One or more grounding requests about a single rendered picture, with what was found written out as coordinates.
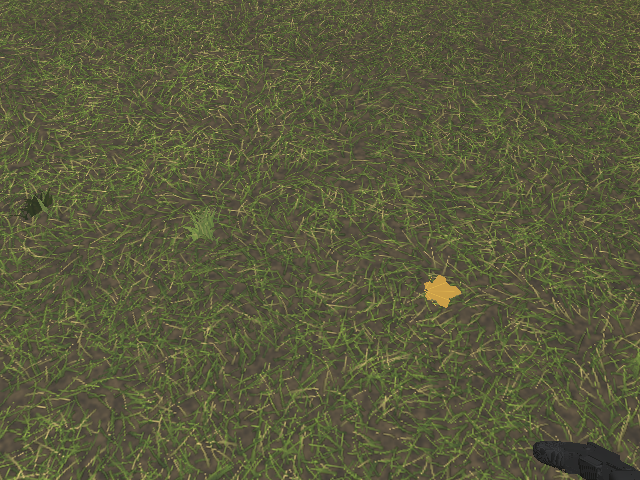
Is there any robot right hand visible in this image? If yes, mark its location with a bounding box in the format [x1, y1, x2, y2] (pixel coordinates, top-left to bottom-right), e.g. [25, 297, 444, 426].
[533, 441, 640, 480]

